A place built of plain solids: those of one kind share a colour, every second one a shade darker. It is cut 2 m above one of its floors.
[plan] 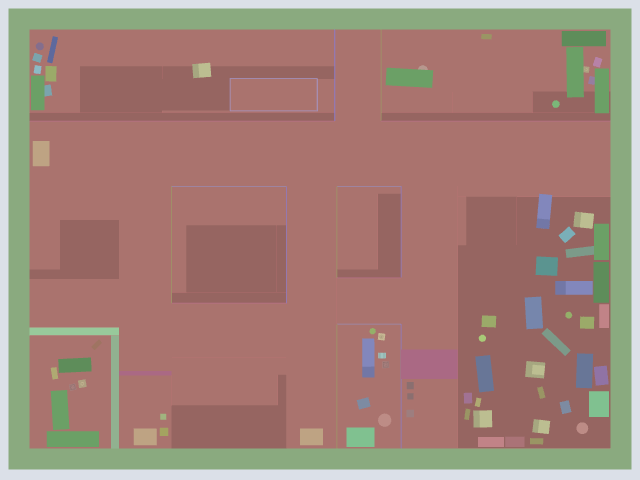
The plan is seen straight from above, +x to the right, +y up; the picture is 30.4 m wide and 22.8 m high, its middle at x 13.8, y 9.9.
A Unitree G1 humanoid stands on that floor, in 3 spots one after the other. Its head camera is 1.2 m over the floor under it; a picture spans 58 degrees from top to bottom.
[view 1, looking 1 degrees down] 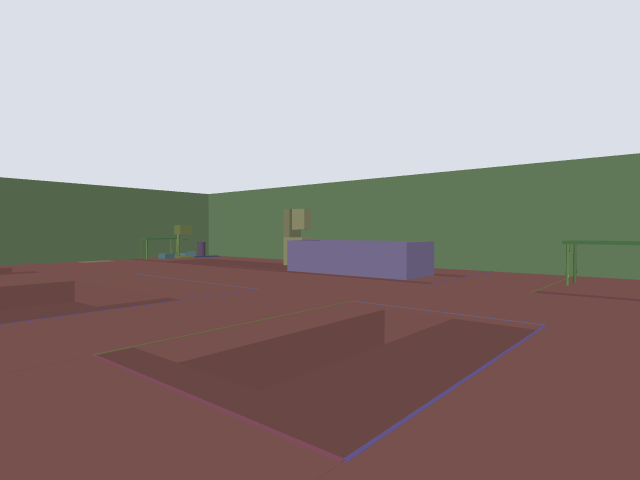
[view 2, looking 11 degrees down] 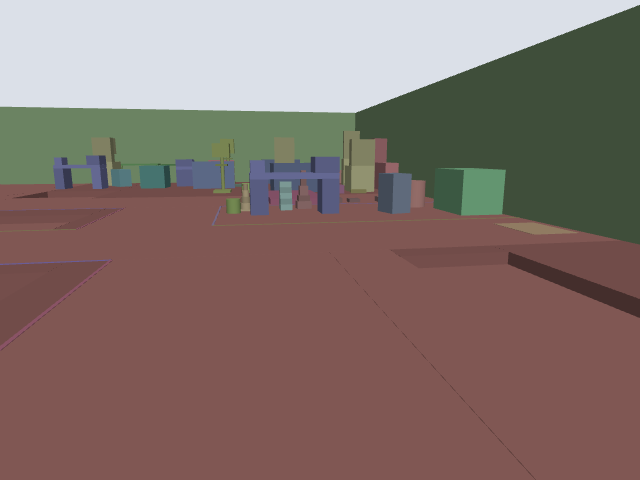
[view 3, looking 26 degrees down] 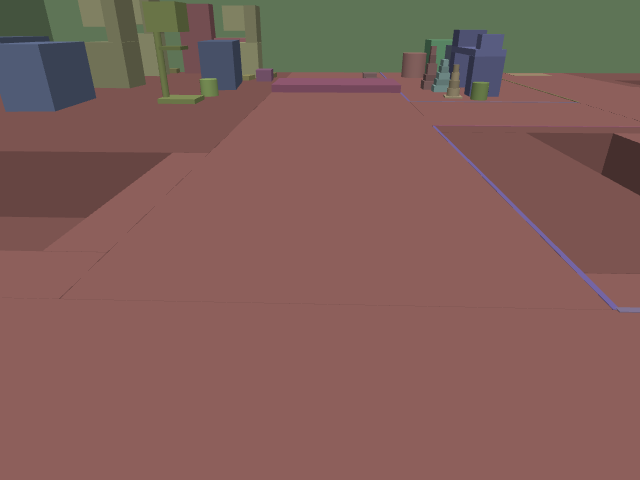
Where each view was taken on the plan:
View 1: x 19.00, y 6.30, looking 130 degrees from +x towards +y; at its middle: rail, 14.69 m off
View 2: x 6.92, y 5.35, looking -10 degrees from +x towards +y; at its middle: floor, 6.28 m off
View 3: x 19.00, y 14.20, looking -88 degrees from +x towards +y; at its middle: floor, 2.74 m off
